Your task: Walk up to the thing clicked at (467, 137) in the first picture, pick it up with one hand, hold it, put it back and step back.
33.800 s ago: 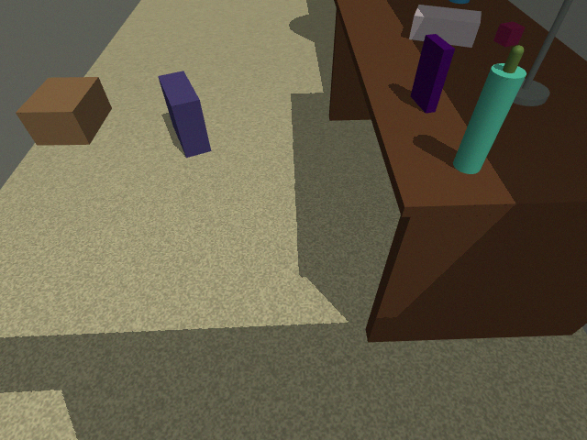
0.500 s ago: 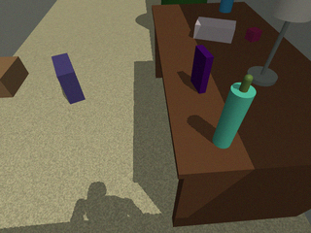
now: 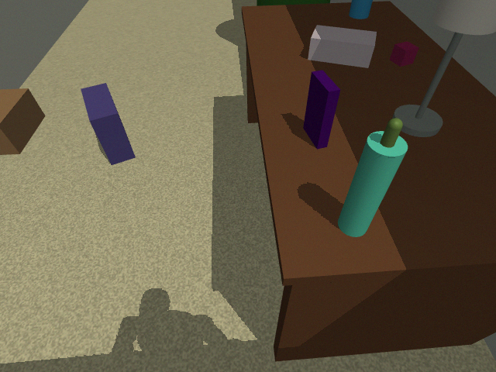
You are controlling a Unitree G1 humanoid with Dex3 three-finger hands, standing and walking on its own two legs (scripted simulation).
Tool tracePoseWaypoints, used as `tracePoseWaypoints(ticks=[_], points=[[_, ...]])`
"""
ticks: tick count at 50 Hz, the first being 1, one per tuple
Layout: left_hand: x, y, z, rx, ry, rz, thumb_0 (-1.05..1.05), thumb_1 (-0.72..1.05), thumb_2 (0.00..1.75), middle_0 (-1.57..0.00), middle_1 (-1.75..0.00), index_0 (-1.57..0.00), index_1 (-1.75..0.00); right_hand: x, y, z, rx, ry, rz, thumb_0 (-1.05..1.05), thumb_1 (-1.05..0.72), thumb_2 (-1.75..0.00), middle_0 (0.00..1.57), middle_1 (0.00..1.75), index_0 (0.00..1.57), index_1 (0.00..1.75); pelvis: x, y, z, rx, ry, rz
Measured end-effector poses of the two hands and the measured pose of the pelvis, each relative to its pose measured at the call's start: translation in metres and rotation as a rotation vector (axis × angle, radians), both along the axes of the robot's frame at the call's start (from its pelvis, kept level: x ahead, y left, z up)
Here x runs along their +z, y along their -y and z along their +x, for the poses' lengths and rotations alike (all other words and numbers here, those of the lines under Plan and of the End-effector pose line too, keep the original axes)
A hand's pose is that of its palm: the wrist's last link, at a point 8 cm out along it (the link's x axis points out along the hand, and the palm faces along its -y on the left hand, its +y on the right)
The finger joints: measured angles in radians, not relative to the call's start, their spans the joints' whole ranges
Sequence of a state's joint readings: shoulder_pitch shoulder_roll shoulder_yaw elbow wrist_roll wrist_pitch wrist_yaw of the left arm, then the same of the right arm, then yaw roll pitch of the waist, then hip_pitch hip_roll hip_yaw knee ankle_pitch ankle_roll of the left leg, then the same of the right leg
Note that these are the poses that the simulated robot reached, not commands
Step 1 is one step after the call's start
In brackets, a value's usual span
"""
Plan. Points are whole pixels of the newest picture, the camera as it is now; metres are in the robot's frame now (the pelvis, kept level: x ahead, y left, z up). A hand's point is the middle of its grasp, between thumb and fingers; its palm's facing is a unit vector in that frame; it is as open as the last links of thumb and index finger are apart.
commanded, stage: stand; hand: right
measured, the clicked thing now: (370, 182) +0.44 -0.21 +0.06
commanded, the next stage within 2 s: step back in 0.58 s
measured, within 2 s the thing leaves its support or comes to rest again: neither
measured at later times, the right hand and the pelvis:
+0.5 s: hand out of the picture +0.07 -0.25 -0.16, palm faces -0.03 +0.94 -0.34, open 7.4 cm; pelvis +0.00 +0.00 +0.00, yaw +0 degrees
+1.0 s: hand out of the picture -0.01 -0.23 -0.17, palm faces -0.07 +0.90 -0.44, open 7.4 cm; pelvis -0.07 +0.05 -0.03, yaw +2 degrees
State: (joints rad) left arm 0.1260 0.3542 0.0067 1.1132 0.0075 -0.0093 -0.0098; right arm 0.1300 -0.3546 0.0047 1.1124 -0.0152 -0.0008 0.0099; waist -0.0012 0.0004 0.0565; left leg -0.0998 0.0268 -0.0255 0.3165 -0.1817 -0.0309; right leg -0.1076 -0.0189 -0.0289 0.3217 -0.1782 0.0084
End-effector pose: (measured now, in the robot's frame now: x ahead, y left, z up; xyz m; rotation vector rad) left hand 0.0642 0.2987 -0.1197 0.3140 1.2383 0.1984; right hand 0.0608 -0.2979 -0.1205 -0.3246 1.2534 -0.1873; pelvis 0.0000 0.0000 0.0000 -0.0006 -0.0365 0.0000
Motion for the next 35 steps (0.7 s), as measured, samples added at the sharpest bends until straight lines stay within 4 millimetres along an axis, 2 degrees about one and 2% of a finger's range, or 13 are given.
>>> tracePoseWaypoints(ticks=[29,35], points=[[0.001,0.002,0.006,-0.005,0.008,0.002,0.0,0.91,0.9,-0.2,-0.3,-0.21,-0.3,0.0,0.001,0.005,0.0,0.009,0.0,0.0,-0.91,-0.9,0.2,0.3,0.2,0.3,0.0,0.001,0.003,-0.003,-0.002,0.001],[-0.002,-0.008,0.005,0.033,0.03,0.021,0.0,0.9,0.9,-0.2,-0.3,-0.21,-0.3,-0.005,0.009,0.004,-0.006,0.008,-0.013,0.0,-0.91,-0.9,0.2,0.3,0.2,0.3,-0.008,0.0,-0.014,0.005,-0.006,-0.006]])
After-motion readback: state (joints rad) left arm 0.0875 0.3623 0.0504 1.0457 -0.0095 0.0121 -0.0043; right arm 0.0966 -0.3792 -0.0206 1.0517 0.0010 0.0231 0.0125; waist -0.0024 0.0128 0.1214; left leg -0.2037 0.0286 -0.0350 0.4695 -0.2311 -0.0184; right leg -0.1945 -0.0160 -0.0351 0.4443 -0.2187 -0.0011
